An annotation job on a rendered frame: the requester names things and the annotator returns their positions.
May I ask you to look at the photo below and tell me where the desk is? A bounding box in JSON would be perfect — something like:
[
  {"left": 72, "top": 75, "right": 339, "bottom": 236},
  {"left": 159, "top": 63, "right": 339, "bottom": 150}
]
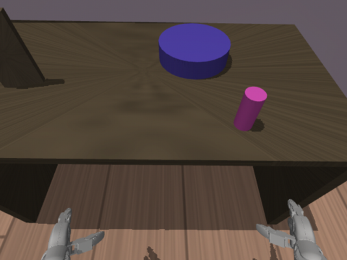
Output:
[{"left": 0, "top": 20, "right": 347, "bottom": 225}]

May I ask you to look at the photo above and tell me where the right robot hand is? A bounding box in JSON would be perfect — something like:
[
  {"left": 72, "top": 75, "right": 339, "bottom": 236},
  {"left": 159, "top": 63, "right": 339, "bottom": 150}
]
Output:
[{"left": 256, "top": 199, "right": 316, "bottom": 249}]

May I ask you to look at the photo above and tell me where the right robot arm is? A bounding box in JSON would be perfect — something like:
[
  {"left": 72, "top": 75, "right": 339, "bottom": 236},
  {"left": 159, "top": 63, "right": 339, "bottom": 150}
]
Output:
[{"left": 294, "top": 240, "right": 327, "bottom": 260}]

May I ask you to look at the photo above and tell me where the left robot arm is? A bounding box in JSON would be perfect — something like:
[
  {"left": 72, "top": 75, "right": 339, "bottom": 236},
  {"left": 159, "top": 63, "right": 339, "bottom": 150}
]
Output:
[{"left": 41, "top": 245, "right": 70, "bottom": 260}]

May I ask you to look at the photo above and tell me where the left robot hand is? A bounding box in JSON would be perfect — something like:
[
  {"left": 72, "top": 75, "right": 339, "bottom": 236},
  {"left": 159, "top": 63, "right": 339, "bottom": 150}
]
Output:
[{"left": 48, "top": 208, "right": 105, "bottom": 256}]

